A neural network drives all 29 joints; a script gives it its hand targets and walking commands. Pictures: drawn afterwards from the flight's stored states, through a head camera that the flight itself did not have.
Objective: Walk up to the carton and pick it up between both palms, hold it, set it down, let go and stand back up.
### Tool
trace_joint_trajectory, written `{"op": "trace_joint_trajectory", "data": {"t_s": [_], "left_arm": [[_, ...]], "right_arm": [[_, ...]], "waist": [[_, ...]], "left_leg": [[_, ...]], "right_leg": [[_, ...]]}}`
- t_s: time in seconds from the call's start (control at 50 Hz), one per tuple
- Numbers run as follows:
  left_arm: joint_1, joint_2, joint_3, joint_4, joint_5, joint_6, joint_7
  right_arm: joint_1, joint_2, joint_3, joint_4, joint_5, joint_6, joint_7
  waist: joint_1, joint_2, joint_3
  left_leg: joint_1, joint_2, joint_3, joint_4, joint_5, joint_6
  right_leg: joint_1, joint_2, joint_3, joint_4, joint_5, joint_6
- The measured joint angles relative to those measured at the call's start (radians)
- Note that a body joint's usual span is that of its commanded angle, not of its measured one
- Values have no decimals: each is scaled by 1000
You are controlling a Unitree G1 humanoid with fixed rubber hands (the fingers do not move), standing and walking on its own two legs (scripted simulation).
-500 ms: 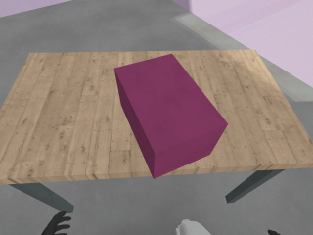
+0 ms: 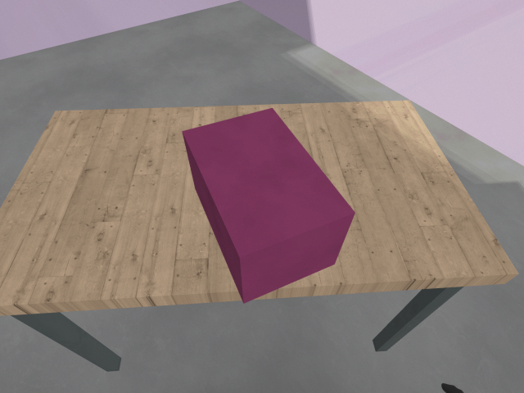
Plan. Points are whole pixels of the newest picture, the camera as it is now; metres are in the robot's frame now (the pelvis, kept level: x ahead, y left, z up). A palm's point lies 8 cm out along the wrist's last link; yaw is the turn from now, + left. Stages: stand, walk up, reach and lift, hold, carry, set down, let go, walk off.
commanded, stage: walk up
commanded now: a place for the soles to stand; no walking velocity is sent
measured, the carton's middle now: (259, 198) +0.47 +0.02 +0.00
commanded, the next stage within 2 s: stand in 0.64 s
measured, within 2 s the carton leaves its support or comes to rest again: neither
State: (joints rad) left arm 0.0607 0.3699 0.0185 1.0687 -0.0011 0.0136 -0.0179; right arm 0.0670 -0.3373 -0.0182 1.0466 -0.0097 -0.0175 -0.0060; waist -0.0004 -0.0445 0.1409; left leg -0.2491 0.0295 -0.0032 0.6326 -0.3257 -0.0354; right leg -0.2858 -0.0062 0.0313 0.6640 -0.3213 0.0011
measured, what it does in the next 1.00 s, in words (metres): stands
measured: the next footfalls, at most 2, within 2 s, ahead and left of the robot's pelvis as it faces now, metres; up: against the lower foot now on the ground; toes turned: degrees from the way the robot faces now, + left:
none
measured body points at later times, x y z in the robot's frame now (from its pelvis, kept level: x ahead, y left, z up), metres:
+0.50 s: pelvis +0.00 +0.01 +0.02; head +0.01 +0.01 +0.47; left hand +0.08 +0.30 -0.12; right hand +0.08 -0.29 -0.11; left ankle +0.01 +0.14 -0.72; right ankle +0.03 -0.12 -0.72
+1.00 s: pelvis -0.01 +0.00 +0.00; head +0.05 +0.01 +0.44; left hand +0.14 +0.29 -0.13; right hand +0.14 -0.29 -0.12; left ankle +0.01 +0.15 -0.72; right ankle +0.03 -0.12 -0.72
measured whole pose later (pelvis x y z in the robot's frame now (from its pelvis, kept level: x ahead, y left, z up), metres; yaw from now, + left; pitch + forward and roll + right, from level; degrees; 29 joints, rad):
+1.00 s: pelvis -0.01 +0.00 +0.00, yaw +1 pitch -3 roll +0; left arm -0.02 0.35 0.04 0.72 0.04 0.44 0.01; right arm -0.04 -0.29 -0.14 1.01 -0.12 -0.06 0.08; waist -0.01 -0.04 0.20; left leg -0.29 0.05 -0.01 0.66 -0.31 -0.05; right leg -0.31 0.00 0.00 0.66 -0.29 0.00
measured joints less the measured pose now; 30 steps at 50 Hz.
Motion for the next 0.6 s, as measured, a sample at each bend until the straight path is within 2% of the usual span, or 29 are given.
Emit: {"op": "trace_joint_trajectory", "data": {"t_s": [0.3,0.6], "left_arm": [[-6,-15,-6,72,1,-8,-9],[5,-22,-9,100,1,-18,-7]], "right_arm": [[-7,1,13,73,-3,-9,15],[22,7,24,116,-4,-16,17]], "waist": [[4,24,-69],[-3,26,-85]], "left_leg": [[71,2,9,-199,117,6],[103,3,9,-270,147,5]], "right_leg": [[75,0,5,-212,126,11],[109,-1,3,-286,157,13]]}}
